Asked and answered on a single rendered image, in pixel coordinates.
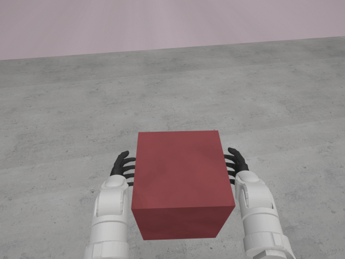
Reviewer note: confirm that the carton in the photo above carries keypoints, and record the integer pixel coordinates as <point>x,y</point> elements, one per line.
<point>181,185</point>

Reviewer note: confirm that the robot left hand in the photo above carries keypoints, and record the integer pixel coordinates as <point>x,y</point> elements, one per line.
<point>118,168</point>

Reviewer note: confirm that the right robot forearm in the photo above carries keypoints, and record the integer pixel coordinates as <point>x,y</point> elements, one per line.
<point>264,238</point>

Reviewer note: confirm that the left robot forearm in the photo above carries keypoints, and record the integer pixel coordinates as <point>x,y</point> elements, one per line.
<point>108,238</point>

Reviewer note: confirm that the robot right hand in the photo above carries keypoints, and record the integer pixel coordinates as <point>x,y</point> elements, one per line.
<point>238,165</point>

